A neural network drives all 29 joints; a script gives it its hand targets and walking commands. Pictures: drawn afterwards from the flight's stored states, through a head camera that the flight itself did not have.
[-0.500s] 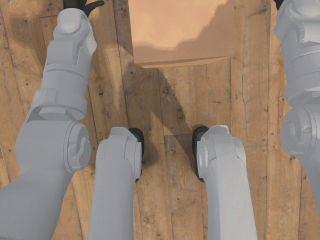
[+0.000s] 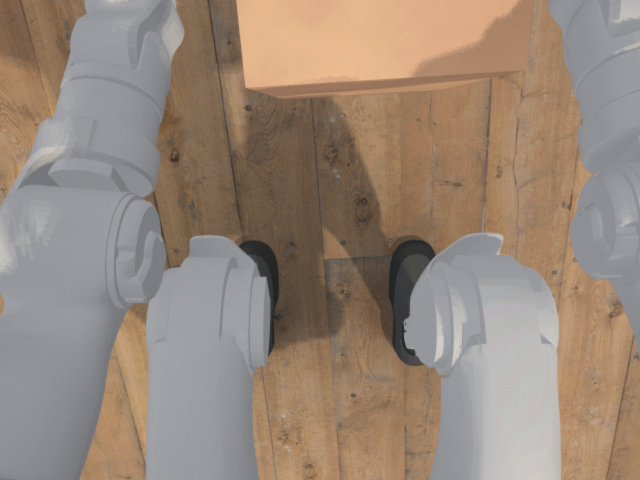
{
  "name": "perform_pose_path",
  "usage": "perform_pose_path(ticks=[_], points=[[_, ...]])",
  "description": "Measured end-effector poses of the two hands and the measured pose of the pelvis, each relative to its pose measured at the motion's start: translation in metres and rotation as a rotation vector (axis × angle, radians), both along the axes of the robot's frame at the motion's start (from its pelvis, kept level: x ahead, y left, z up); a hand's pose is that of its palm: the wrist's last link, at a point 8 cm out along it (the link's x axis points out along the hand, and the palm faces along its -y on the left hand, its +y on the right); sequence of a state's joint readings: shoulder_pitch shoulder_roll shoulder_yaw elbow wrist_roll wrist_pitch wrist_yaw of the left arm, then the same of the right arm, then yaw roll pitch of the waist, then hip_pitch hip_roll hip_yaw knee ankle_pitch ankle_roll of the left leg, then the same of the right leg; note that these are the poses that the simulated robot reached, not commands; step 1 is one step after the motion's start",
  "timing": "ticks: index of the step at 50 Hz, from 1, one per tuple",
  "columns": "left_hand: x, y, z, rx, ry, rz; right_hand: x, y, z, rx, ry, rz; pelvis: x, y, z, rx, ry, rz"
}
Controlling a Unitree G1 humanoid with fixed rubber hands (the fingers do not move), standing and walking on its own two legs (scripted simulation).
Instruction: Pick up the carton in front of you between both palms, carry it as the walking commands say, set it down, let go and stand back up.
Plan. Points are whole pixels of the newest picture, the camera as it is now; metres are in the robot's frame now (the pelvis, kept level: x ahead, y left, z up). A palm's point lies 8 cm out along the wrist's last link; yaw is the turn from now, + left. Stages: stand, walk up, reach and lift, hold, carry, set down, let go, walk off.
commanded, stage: reach and lift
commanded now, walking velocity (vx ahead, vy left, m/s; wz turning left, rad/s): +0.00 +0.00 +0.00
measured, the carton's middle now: out of the picture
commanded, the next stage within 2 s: none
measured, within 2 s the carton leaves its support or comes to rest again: leaves its support in 0.66 s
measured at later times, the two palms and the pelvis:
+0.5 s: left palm out of the picture +0.55 +0.12 -0.17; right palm out of the picture +0.56 -0.19 -0.17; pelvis -0.01 +0.00 +0.00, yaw +0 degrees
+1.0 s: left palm out of the picture +0.51 +0.12 +0.00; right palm out of the picture +0.50 -0.18 +0.00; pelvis -0.01 +0.01 +0.07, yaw -2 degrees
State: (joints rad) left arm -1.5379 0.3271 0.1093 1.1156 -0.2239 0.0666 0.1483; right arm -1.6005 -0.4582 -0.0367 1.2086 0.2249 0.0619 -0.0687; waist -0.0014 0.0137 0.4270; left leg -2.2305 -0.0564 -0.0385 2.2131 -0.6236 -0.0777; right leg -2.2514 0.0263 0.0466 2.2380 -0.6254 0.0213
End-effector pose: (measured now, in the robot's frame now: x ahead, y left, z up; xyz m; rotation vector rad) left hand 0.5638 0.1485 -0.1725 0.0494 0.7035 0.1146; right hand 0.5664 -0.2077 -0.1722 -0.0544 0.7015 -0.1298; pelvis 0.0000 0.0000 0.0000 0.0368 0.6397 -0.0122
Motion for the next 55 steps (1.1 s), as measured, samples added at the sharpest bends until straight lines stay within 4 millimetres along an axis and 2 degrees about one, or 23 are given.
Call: perform_pose_path(ticks=[10, 15, 27, 33, 37, 41, 46, 50, 55], points=[[-0.01, -0.01, 0.002, -0.011, 0.019, -0.018, -0.012, 0.006, 0.002, 0.008, 0.018, 0.001, -0.005, 0.004, 0.004, -0.007, 0.012, 0.001], [-0.009, -0.03, 0.003, -0.038, 0.017, -0.046, -0.009, 0.02, 0.005, 0.017, 0.015, 0.022, -0.01, 0.005, 0.007, -0.008, -0.007, 0.001], [-0.008, -0.03, 0.002, -0.069, 0.028, -0.03, -0.009, 0.021, 0.004, 0.045, 0.039, 0.049, -0.006, 0.002, -0.002, -0.009, -0.03, -0.002], [-0.007, -0.029, 0.013, -0.039, 0.029, 0.014, -0.015, 0.027, 0.009, 0.042, 0.037, 0.033, 0.0, 0.001, -0.002, -0.008, 0.003, -0.001], [-0.013, -0.03, 0.042, -0.044, -0.009, 0.027, -0.02, 0.028, 0.038, 0.04, 0.001, -0.002, 0.001, 0.003, 0.006, -0.007, 0.028, -0.007], [-0.021, -0.032, 0.088, -0.059, -0.044, 0.029, -0.03, 0.026, 0.087, 0.056, -0.033, -0.025, 0.0, 0.005, 0.021, -0.007, 0.062, -0.014], [-0.037, -0.033, 0.143, -0.071, -0.027, 0.027, -0.048, 0.025, 0.143, 0.062, -0.017, -0.042, -0.006, 0.008, 0.051, -0.009, 0.089, -0.024], [-0.05, -0.032, 0.174, -0.059, -0.007, 0.022, -0.062, 0.027, 0.174, 0.055, 0.004, -0.038, -0.013, 0.009, 0.075, -0.009, 0.103, -0.027], [-0.059, -0.029, 0.202, -0.054, -0.011, 0.022, -0.07, 0.029, 0.201, 0.052, 0.0, -0.034, -0.019, 0.01, 0.097, -0.01, 0.113, -0.026]])
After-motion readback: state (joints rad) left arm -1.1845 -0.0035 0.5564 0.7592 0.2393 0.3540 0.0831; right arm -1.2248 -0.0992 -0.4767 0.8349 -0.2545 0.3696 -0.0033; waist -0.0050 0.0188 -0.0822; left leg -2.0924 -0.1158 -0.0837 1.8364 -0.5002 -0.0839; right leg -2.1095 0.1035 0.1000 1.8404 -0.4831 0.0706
